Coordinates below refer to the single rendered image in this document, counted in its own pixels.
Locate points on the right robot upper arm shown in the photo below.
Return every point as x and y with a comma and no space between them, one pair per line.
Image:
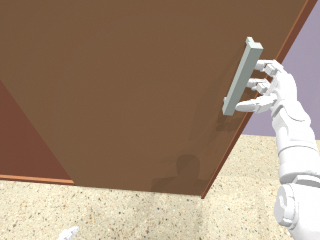
297,208

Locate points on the robot left hand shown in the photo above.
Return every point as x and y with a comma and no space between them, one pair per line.
68,234

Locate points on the wardrobe door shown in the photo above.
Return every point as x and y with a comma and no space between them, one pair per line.
23,152
128,94

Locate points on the robot right forearm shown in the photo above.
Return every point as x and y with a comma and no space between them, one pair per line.
296,146

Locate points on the handle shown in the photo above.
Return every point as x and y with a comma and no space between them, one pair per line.
245,69

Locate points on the robot right hand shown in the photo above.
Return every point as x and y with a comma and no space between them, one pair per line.
283,87

